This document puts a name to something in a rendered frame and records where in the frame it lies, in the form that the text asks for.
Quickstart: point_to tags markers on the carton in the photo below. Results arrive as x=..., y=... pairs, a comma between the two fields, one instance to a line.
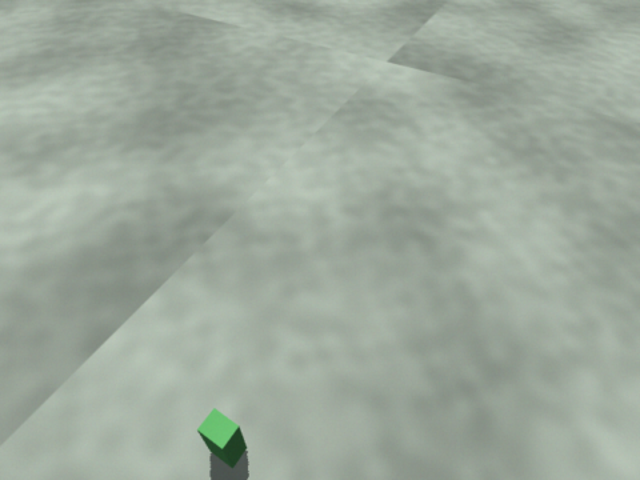
x=223, y=437

